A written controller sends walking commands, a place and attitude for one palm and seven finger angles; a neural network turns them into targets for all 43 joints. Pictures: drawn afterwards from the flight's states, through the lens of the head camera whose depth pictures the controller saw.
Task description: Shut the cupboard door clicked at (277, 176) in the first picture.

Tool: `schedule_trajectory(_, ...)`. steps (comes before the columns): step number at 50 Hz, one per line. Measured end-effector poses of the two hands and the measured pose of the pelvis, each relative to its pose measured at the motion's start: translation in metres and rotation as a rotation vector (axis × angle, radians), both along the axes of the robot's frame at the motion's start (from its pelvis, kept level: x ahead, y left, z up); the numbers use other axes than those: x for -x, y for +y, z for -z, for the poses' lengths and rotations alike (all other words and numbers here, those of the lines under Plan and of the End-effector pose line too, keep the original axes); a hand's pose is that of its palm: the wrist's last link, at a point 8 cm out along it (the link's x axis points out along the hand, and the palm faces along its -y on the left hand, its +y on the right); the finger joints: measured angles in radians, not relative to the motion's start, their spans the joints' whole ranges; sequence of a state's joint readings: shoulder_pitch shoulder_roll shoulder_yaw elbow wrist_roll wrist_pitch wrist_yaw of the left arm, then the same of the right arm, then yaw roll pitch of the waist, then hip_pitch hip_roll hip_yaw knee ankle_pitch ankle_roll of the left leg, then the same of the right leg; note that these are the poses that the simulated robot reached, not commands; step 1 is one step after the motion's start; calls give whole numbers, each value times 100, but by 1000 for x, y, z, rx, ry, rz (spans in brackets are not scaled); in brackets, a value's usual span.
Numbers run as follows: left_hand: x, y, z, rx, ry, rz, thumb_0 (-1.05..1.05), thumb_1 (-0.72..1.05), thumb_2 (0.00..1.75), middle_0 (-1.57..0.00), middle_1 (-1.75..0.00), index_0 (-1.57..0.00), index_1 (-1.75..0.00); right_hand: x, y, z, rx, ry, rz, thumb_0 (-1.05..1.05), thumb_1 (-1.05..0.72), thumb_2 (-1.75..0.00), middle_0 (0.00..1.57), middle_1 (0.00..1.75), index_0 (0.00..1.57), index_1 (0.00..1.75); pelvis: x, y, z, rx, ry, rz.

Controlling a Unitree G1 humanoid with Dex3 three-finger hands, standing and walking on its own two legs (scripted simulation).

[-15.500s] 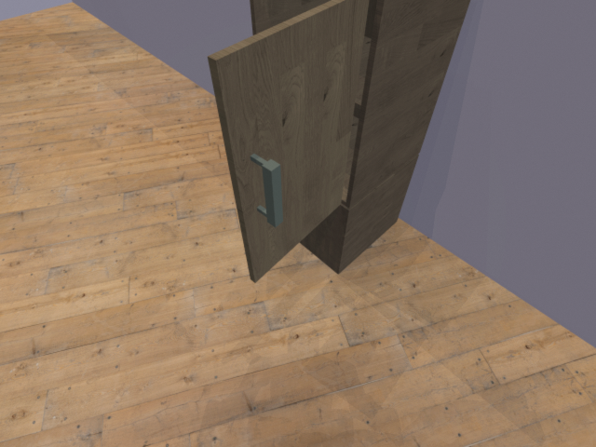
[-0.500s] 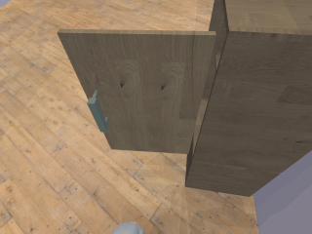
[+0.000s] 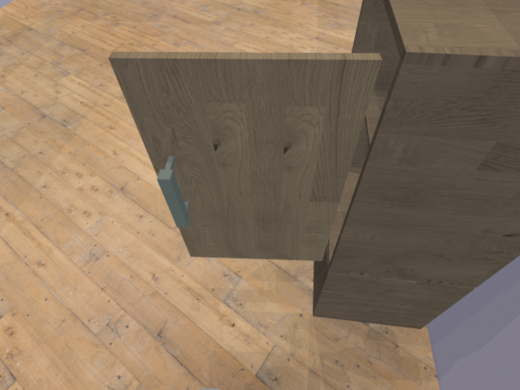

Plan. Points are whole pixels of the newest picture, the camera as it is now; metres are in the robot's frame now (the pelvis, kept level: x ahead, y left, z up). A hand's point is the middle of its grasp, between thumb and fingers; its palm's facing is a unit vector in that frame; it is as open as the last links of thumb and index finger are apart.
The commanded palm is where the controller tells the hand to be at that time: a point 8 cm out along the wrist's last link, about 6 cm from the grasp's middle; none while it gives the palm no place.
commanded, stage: come to a stop and stand still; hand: left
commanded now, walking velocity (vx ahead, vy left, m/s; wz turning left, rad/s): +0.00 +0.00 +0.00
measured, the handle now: (177, 193) +0.46 +0.20 -0.01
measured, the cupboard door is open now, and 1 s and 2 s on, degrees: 95 95 95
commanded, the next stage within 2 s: look again from close up in 1.44 s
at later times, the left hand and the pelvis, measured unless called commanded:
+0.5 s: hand out of the picture +0.00 +0.20 -0.17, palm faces +0.03 -0.98 -0.19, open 7.4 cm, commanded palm none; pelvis -0.02 +0.02 +0.01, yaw +0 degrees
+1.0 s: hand out of the picture -0.01 +0.21 -0.17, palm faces +0.03 -0.99 -0.14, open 7.4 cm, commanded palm none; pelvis +0.00 +0.06 +0.01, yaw +0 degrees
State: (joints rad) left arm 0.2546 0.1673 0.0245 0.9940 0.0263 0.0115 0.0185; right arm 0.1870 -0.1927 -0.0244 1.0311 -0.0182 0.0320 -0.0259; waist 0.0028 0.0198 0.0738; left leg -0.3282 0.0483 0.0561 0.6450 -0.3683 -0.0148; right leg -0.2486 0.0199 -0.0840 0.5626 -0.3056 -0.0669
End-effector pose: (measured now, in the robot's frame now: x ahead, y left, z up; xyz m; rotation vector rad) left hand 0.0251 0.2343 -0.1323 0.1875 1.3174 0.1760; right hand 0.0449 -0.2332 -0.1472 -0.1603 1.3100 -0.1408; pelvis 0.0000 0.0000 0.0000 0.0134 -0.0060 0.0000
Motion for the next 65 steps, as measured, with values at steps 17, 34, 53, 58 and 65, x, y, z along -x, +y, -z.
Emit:
schedule_trajectory(17,3,0,-2,21,-119,22,1,92,90,-20,-30,-20,-30,46,12,-13,-7,-42,0,1,-92,-90,20,30,20,30,22,5,-5,15,-33,-5)
schedule_trajectory(34,58,17,9,69,71,-25,1,91,90,-20,-30,-20,-30,89,48,-18,-7,125,12,1,-91,-90,20,30,20,30,12,32,-8,21,-2,-7)
schedule_trajectory(53,35,35,14,101,77,-19,1,91,90,-20,-30,-20,-30,18,65,-25,38,14,-22,1,-92,-90,20,30,20,30,-8,61,-10,25,-9,1)
schedule_trajectory(58,25,45,14,92,67,-12,1,91,90,-20,-30,-20,-30,11,71,-26,44,6,-23,1,-92,-90,20,30,20,30,-12,68,-10,26,-10,3)
schedule_trajectory(65,15,60,14,76,59,-9,1,91,90,-20,-30,-20,-30,11,79,-25,44,18,-18,1,-92,-90,20,30,20,30,-16,76,-10,25,-15,5)
